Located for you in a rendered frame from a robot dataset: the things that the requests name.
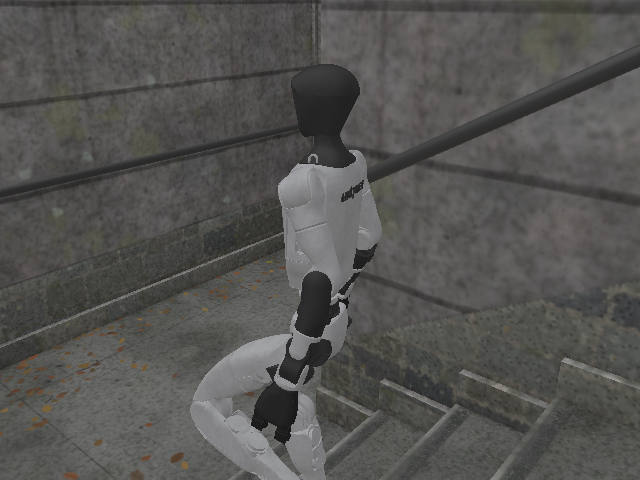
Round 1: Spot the left robot forearm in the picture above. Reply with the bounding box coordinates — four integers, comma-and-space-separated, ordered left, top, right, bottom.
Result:
274, 271, 333, 391

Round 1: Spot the robot left hand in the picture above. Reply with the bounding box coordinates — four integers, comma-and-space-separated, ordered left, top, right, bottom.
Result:
251, 381, 298, 445

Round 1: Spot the humanoid robot torso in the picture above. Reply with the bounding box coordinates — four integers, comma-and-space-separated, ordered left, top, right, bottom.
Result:
282, 154, 364, 367

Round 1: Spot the right robot shin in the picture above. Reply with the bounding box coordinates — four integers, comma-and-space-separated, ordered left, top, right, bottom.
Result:
285, 394, 326, 480

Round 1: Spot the robot right hand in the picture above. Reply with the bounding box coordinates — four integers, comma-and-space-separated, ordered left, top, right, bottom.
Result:
339, 295, 350, 309

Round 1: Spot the robot left upper arm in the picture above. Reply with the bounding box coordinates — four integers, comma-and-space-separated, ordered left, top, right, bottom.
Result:
278, 166, 342, 298

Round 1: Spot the robot right upper arm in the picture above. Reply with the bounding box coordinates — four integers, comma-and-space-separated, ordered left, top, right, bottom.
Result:
349, 150, 382, 250

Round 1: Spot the right robot forearm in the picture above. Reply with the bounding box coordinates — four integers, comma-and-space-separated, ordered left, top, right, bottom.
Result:
338, 243, 378, 300

